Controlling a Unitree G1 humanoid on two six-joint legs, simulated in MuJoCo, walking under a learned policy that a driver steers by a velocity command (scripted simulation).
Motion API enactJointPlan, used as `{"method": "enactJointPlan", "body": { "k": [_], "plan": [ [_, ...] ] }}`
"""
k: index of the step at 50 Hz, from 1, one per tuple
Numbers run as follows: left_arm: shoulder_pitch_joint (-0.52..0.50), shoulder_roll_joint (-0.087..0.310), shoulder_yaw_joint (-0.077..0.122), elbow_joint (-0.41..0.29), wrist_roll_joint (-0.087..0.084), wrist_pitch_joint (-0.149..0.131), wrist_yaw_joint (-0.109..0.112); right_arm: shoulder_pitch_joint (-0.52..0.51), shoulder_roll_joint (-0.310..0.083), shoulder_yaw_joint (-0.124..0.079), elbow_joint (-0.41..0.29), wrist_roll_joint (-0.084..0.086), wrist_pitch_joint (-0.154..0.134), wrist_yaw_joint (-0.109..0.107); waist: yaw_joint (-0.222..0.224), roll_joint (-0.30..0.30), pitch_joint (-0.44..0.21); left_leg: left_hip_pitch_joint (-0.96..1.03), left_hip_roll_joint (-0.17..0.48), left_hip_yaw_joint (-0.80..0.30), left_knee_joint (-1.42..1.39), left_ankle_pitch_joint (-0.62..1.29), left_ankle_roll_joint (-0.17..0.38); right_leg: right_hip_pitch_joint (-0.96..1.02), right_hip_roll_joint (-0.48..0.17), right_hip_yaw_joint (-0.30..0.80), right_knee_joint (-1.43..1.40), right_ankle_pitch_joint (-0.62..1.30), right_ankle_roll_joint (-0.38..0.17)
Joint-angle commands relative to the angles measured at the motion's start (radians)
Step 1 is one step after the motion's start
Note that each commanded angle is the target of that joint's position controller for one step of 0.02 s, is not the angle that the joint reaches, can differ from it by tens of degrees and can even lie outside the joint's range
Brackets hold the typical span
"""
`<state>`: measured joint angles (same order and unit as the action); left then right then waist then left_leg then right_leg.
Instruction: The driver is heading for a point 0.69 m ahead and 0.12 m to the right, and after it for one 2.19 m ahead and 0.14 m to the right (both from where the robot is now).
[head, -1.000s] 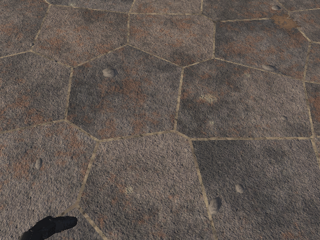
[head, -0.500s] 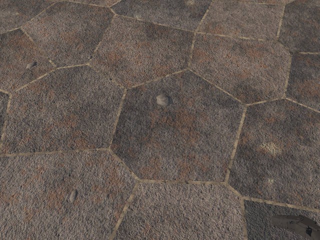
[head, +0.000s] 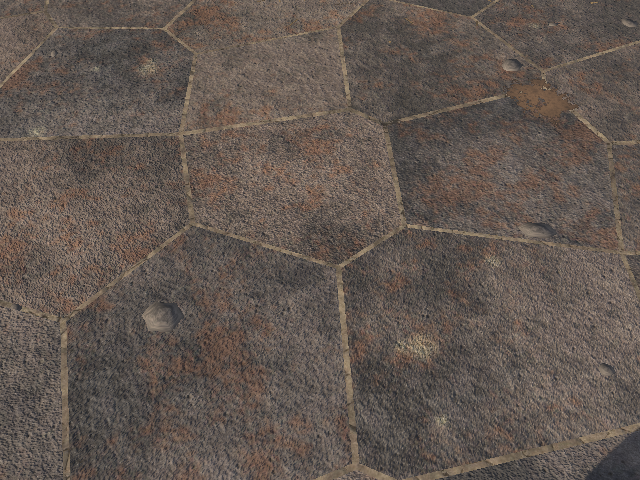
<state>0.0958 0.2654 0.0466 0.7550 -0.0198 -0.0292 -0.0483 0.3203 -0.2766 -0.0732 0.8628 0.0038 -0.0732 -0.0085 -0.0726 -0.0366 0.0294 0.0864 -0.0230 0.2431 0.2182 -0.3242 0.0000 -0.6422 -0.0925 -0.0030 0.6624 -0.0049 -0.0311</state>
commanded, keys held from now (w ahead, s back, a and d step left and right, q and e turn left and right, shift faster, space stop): w+e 0.44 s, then w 0.36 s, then q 0.20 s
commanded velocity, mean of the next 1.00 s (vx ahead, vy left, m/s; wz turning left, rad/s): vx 0.47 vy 0.00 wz -0.33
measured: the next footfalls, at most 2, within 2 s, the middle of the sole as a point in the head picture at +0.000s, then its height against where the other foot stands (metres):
right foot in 0.08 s outside the picture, level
left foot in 0.56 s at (304, 452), level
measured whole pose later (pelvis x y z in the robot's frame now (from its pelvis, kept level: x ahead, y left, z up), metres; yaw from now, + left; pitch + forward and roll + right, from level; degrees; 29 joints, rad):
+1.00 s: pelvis +0.54 -0.10 +0.00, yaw -18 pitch +2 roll +2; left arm 0.03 0.25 0.04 0.65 0.01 -0.08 -0.02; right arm 0.40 -0.27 -0.05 0.87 0.02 -0.04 -0.01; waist -0.11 -0.03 0.04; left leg -0.06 -0.04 -0.04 0.36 -0.32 0.01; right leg -0.52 -0.02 0.07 0.50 0.03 0.00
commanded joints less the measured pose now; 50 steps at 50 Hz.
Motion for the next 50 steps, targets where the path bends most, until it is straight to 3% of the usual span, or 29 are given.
{"method": "enactJointPlan", "body": {
  "k": [1,2,3,4,5,6,7,8,9,10,11,14,19,22,25,27,28,29,30,31,32,33,34,36,40,43,47,49,50],
  "plan": [
    [-0.081,0.081,0.022,-0.112,-0.001,-0.011,-0.017,-0.016,-0.196,-0.048,-0.045,0.014,0.014,-0.011,0.032,0.1,0.032,0.033,0.315,-0.052,0.064,0.785,0.125,0.01,0.045,-0.066,-0.03,-0.117,-0.047],
    [-0.034,0.102,0.034,-0.109,-0.001,-0.008,-0.017,-0.025,-0.211,-0.052,-0.048,0.016,0.022,-0.016,0.065,0.122,-0.009,0.041,0.312,-0.04,0.155,0.954,0.112,0.089,0.084,-0.097,-0.023,-0.172,-0.068],
    [0.074,0.136,0.055,-0.088,-0.004,-0.005,-0.015,-0.038,-0.219,-0.053,-0.053,0.017,0.032,-0.021,0.129,0.125,-0.069,0.017,0.294,-0.022,0.312,1.054,0.094,0.231,0.127,-0.119,-0.043,-0.189,-0.095],
    [0.24,0.196,0.089,-0.045,-0.006,-0.002,-0.001,-0.047,-0.209,-0.047,-0.06,0.018,0.035,-0.025,0.215,0.098,-0.154,-0.104,0.252,-0.001,0.539,0.973,0.056,0.489,0.158,-0.095,-0.111,-0.13,-0.136],
    [0.35,0.303,0.122,-0.022,-0.008,0.008,0.023,-0.009,-0.132,-0.022,-0.092,-0.012,0.022,-0.025,0.218,-0.084,-0.244,-0.436,0.169,0.004,0.885,0.467,0.001,0.811,-0.042,0.245,-0.134,-0.134,-0.229],
    [0.292,0.343,0.117,-0.06,-0.008,-0.004,0.02,0.023,-0.05,0.011,-0.135,-0.016,-0.015,-0.01,0.133,-0.217,-0.371,-0.762,-0.04,-0.199,1.17,-0.265,-0.041,1.03,-0.242,0.808,-0.307,-0.275,-0.414],
    [0.298,0.253,0.09,-0.067,-0.002,-0.016,0.014,-0.086,-0.139,-0.008,-0.151,0.02,-0.051,0.008,0.199,-0.088,-0.353,-0.874,0.019,-0.347,1.2,-0.23,-0.015,1.023,-0.234,0.77,-0.369,-0.304,-0.367],
    [0.269,0.209,0.078,-0.064,0.002,-0.026,0.015,-0.143,-0.144,-0.007,-0.171,0.042,-0.069,0.015,0.185,-0.056,-0.225,-0.904,0.061,-0.332,1.147,-0.149,0.011,0.903,-0.197,0.616,-0.368,-0.257,-0.326],
    [0.204,0.183,0.071,-0.07,0.0,-0.032,0.015,-0.145,-0.132,-0.006,-0.163,0.024,-0.075,0.008,0.132,0.029,-0.137,-0.858,0.105,-0.328,1.042,-0.078,0.014,0.747,-0.148,0.503,-0.371,-0.163,-0.287],
    [0.149,0.144,0.059,-0.085,0.004,-0.034,0.019,-0.142,-0.148,-0.016,-0.152,0.0,-0.069,0.001,0.098,0.022,-0.1,-0.789,0.133,-0.326,0.96,-0.036,0.008,0.634,-0.114,0.422,-0.385,-0.064,-0.266],
    [0.121,0.134,0.053,-0.103,0.015,-0.034,0.024,-0.124,-0.149,-0.02,-0.149,-0.008,-0.056,0.003,0.071,0.001,-0.084,-0.729,0.143,-0.33,0.929,-0.007,-0.001,0.556,-0.094,0.394,-0.407,-0.007,-0.265],
    [0.132,0.165,0.062,-0.105,0.011,-0.039,0.039,-0.128,-0.113,-0.014,-0.16,-0.019,-0.027,0.002,0.054,0.004,-0.066,-0.69,0.131,-0.303,0.801,0.063,-0.048,0.446,-0.064,0.319,-0.441,0.112,-0.274],
    [0.199,0.188,0.07,-0.085,0.0,-0.026,0.062,-0.313,-0.066,0.009,-0.212,-0.012,-0.029,0.011,0.123,-0.037,-0.027,-0.619,0.062,-0.287,0.427,0.372,-0.077,0.374,0.013,0.244,-0.426,-0.011,-0.199],
    [0.249,0.19,0.072,-0.065,-0.007,-0.019,0.065,-0.376,-0.087,0.005,-0.236,0.004,-0.04,0.024,0.148,-0.05,-0.021,-0.579,0.035,-0.306,0.33,0.406,-0.067,0.41,-0.013,0.308,-0.387,-0.088,-0.184],
    [0.267,0.169,0.066,-0.051,-0.001,-0.015,0.069,-0.347,-0.12,-0.005,-0.229,0.003,-0.054,0.038,0.132,-0.076,-0.028,-0.559,0.045,-0.318,0.281,0.341,-0.028,0.513,-0.065,0.371,-0.307,-0.09,-0.166],
    [0.254,0.155,0.062,-0.048,0.004,-0.01,0.067,-0.249,-0.136,-0.017,-0.202,-0.003,-0.062,0.036,0.077,-0.094,-0.05,-0.434,0.03,-0.281,0.234,0.288,0.017,0.53,-0.049,0.372,-0.22,0.023,-0.14],
    [0.254,0.119,0.048,-0.054,0.01,-0.012,0.063,-0.147,-0.167,-0.031,-0.182,-0.016,-0.068,0.031,0.029,-0.071,-0.131,-0.264,0.07,-0.309,0.238,0.286,0.06,0.501,0.006,0.328,-0.07,0.082,-0.109],
    [0.306,0.072,0.029,-0.067,0.026,-0.016,0.064,-0.008,-0.23,-0.046,-0.17,-0.027,-0.069,0.027,0.0,0.071,-0.277,0.017,0.243,-0.517,0.271,0.273,0.144,0.335,0.091,0.246,0.221,-0.112,-0.064],
    [0.43,0.039,0.017,-0.071,-0.01,-0.028,0.063,0.083,-0.282,-0.064,-0.113,-0.019,-0.053,0.039,0.04,0.404,-0.347,0.24,0.405,-0.98,0.117,-0.014,0.286,0.01,0.204,0.157,0.512,-0.564,-0.002],
    [0.376,0.136,0.033,-0.055,-0.02,-0.031,0.064,0.068,-0.188,-0.04,-0.124,0.01,-0.052,0.044,0.007,0.262,-0.253,0.197,0.4,-1.032,0.062,-0.246,0.264,-0.109,0.145,0.214,0.618,-0.555,0.0],
    [0.253,0.173,0.042,-0.076,-0.017,-0.032,0.063,0.009,-0.141,-0.026,-0.133,0.009,-0.046,0.04,-0.009,0.162,-0.128,0.077,0.365,-0.88,0.053,-0.212,0.227,-0.142,0.109,0.189,0.63,-0.465,-0.002],
    [0.185,0.162,0.039,-0.092,-0.002,-0.033,0.064,-0.038,-0.129,-0.017,-0.142,-0.004,-0.04,0.038,0.006,0.092,-0.069,-0.036,0.324,-0.768,0.041,-0.093,0.212,-0.116,0.074,0.151,0.601,-0.399,-0.002],
    [0.155,0.147,0.04,-0.104,0.01,-0.038,0.06,-0.068,-0.111,-0.01,-0.138,-0.011,-0.036,0.036,0.027,0.087,-0.03,-0.115,0.291,-0.694,0.021,0.013,0.214,-0.097,0.041,0.138,0.539,-0.349,-0.002],
    [0.176,0.114,0.037,-0.099,0.008,-0.039,0.052,-0.077,-0.087,0.001,-0.13,-0.015,-0.039,0.032,0.058,0.138,-0.038,-0.18,0.241,-0.593,-0.013,0.149,0.207,-0.019,0.005,0.113,0.457,-0.305,0.004],
    [0.097,0.065,0.017,-0.128,0.016,-0.038,0.049,-0.039,-0.139,-0.011,-0.099,0.003,-0.039,0.023,0.046,0.117,-0.021,-0.198,0.243,-0.485,-0.065,0.307,0.236,-0.041,-0.015,0.067,0.257,-0.216,0.035],
    [0.013,0.037,0.006,-0.146,0.026,-0.05,0.044,-0.02,-0.154,-0.012,-0.078,0.008,-0.018,0.014,0.033,0.113,-0.013,-0.246,0.185,-0.376,-0.021,0.61,0.201,0.075,0.031,0.029,0.037,-0.069,0.055],
    [-0.059,0.06,0.015,-0.159,0.022,-0.061,0.031,0.053,-0.165,-0.015,-0.041,0.02,0.012,0.002,0.015,0.133,-0.04,-0.212,0.178,-0.387,0.077,0.651,0.164,0.183,0.1,0.038,-0.112,0.056,0.054],
    [-0.032,0.096,0.03,-0.155,0.027,-0.064,0.033,0.026,-0.179,-0.021,-0.051,0.025,0.023,-0.006,0.051,0.146,-0.058,-0.196,0.184,-0.437,0.155,0.607,0.133,0.254,0.105,0.059,-0.184,0.047,0.03],
    [0.027,0.114,0.04,-0.135,0.033,-0.066,0.037,-0.003,-0.177,-0.021,-0.062,0.027,0.026,-0.01,0.089,0.14,-0.082,-0.216,0.163,-0.438,0.221,0.591,0.108,0.351,0.103,0.053,-0.238,0.106,0.009]
  ]
}}
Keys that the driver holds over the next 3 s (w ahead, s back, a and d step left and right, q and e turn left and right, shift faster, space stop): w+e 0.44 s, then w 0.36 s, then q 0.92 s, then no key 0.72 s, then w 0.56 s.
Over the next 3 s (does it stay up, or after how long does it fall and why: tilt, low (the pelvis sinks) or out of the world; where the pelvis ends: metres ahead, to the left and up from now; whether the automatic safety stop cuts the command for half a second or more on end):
stays up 0.77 -0.10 0.01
